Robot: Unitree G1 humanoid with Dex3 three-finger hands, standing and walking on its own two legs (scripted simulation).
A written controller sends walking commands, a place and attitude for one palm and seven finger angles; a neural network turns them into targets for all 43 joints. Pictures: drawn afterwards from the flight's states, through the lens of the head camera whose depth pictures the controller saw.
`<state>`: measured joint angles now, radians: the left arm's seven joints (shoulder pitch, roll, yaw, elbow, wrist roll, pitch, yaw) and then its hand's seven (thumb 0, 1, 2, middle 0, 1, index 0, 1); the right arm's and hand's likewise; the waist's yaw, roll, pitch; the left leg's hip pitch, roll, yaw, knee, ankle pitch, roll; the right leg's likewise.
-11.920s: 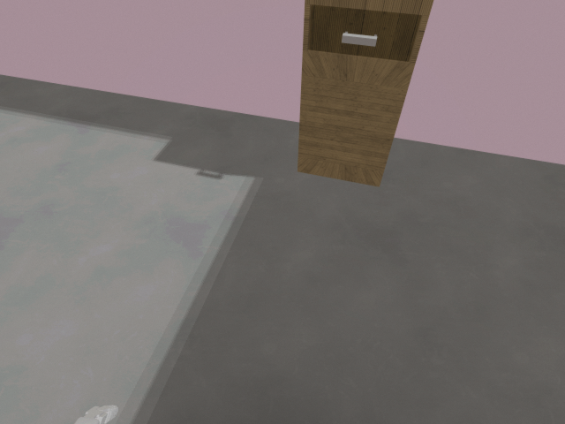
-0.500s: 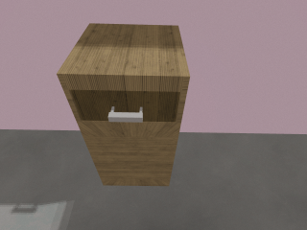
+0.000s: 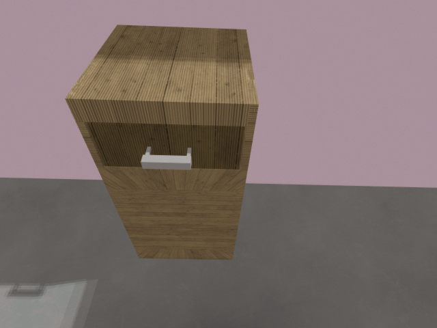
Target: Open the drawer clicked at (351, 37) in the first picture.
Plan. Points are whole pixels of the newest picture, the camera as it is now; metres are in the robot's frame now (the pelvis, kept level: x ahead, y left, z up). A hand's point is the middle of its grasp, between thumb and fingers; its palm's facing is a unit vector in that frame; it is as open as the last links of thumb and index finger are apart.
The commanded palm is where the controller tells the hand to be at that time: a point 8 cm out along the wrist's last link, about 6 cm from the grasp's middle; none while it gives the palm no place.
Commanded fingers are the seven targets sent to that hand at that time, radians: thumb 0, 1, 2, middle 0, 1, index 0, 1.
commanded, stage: look again from close up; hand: left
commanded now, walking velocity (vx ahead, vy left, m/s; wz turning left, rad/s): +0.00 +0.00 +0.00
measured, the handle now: (168, 156) +0.53 +0.16 -0.03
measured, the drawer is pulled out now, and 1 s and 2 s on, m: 0.00 0.00 0.00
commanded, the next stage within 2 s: raise the hand with hooked fingers in 0.52 s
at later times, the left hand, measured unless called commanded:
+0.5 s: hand out of the picture -0.02 +0.15 -0.18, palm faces +0.06 -0.99 -0.14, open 7.4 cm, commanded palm none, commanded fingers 0.00 0.90 0.90 -0.20 -0.30 -0.20 -0.30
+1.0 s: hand (144, 279) +0.22 +0.16 -0.04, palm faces +0.01 -0.33 -0.94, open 8.3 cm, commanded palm +0.16 +0.21 -0.02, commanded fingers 0.00 0.43 0.70 -0.23 -0.60 -0.23 -0.60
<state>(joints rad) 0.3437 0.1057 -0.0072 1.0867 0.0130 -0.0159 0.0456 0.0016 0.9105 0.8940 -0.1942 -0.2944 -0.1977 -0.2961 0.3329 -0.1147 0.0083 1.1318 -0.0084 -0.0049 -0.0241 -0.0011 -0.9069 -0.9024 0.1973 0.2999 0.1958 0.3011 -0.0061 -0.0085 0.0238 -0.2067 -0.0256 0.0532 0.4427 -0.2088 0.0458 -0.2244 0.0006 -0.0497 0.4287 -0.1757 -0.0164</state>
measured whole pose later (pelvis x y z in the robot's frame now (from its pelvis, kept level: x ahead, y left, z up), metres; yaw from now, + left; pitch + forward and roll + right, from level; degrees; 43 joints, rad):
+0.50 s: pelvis +0.00 +0.00 +0.00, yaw +0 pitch -2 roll +0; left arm 0.35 0.10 -0.01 1.10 0.02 -0.01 0.04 0.00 0.91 0.89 -0.19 -0.29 -0.20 -0.30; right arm 0.32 -0.11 0.01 1.13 -0.01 -0.01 -0.02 0.00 -0.91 -0.90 0.20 0.30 0.20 0.30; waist 0.00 -0.01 0.02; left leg -0.20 -0.03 0.05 0.42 -0.20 0.05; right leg -0.21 0.00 -0.05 0.41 -0.18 -0.01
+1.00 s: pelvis +0.01 -0.01 -0.03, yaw -3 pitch +6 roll +3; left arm 0.42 0.20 -0.15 0.03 0.99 -0.03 0.44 0.01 0.67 0.79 -0.21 -0.45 -0.21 -0.46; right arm 0.10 -0.28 -0.04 0.52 -0.03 0.01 0.04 0.01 -0.91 -0.90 0.20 0.30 0.20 0.30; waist 0.04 0.01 -0.12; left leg -0.46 -0.03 0.13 0.73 -0.37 0.04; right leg -0.55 0.02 0.06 0.81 -0.36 -0.03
